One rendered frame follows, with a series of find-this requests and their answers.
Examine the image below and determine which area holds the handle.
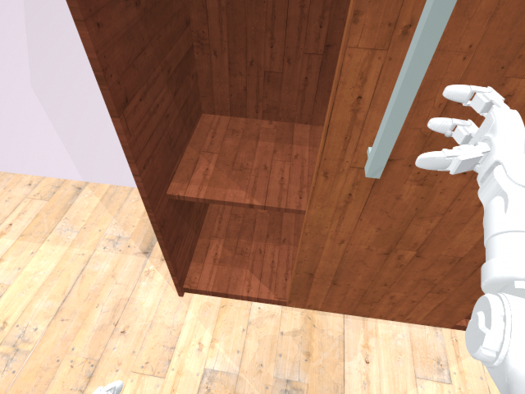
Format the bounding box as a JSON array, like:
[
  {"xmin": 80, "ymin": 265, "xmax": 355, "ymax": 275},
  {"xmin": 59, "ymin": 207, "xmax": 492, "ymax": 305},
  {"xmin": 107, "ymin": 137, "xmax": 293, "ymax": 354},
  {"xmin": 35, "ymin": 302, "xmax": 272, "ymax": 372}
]
[{"xmin": 364, "ymin": 0, "xmax": 457, "ymax": 179}]

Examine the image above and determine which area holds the robot right forearm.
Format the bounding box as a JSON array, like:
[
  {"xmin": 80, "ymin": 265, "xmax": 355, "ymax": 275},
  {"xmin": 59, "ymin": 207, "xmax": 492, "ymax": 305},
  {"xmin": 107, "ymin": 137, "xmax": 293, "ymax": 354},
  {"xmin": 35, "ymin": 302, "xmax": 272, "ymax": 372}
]
[{"xmin": 477, "ymin": 152, "xmax": 525, "ymax": 299}]

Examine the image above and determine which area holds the robot right hand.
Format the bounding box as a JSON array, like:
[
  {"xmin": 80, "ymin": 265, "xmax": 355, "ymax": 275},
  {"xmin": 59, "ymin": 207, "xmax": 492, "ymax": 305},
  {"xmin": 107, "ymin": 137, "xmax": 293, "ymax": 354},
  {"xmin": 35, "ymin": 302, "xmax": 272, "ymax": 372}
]
[{"xmin": 415, "ymin": 85, "xmax": 525, "ymax": 175}]

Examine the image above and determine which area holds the right robot upper arm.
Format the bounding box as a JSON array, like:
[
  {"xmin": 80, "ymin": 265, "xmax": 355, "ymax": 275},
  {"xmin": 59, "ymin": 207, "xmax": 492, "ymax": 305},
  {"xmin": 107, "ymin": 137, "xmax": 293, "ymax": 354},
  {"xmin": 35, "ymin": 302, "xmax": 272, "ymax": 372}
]
[{"xmin": 465, "ymin": 292, "xmax": 525, "ymax": 394}]

